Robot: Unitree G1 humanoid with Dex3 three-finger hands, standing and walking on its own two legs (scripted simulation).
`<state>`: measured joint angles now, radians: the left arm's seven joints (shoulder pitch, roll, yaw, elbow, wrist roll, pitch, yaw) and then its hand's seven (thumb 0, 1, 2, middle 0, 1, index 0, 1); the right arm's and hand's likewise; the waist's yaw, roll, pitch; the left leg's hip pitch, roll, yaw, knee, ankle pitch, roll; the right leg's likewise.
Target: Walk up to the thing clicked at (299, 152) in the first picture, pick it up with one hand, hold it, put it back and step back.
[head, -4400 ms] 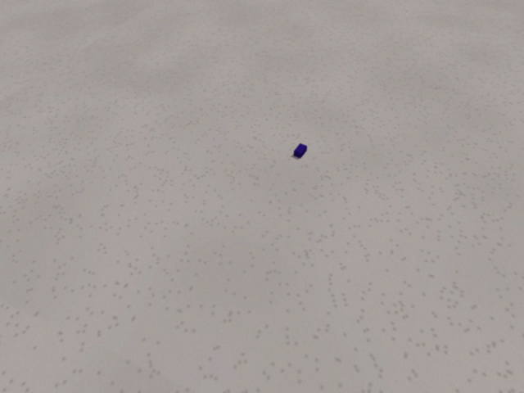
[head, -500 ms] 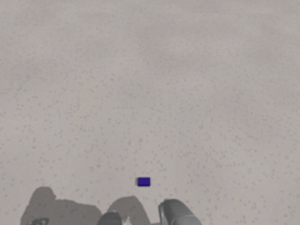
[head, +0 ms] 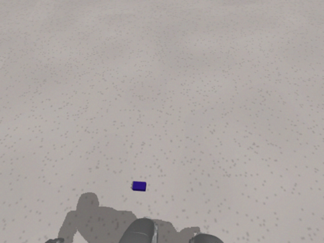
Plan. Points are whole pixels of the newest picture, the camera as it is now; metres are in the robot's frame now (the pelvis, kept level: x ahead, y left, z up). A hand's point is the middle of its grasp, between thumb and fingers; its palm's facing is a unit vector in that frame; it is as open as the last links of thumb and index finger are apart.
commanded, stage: walk up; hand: left
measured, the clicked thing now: (139, 186) +0.45 +0.21 -0.73
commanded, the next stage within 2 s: none
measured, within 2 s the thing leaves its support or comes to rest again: neither
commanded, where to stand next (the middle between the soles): +0.09 -0.06 m, yaw +4 degrees
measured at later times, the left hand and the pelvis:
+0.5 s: hand out of the picture +0.02 +0.16 -0.13, palm faces +0.05 -0.89 -0.45, open 7.4 cm; pelvis -0.01 -0.12 +0.01, yaw +3 degrees
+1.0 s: hand out of the picture +0.04 +0.23 -0.15, palm faces +0.03 -0.91 -0.42, open 7.4 cm; pelvis +0.00 -0.06 +0.00, yaw +3 degrees
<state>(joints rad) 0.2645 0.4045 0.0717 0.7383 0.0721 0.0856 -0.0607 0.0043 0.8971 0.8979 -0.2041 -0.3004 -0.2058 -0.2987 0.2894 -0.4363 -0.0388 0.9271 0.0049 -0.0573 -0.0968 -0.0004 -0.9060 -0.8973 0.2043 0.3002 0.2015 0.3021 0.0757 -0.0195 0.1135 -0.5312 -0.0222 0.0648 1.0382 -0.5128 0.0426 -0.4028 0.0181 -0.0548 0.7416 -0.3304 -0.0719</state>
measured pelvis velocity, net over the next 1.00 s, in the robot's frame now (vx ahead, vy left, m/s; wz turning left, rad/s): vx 0.00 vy -0.06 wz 0.05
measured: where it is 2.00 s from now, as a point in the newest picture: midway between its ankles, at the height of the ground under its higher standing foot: outside the picture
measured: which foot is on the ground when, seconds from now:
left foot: up 0.00-0.08, down 0.10-0.36, up 0.38-0.76, down 0.78-1.00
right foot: down 0.00-0.14, up 0.16-0.32, down 0.34-0.80, up 0.82-0.98, down 1.00-1.00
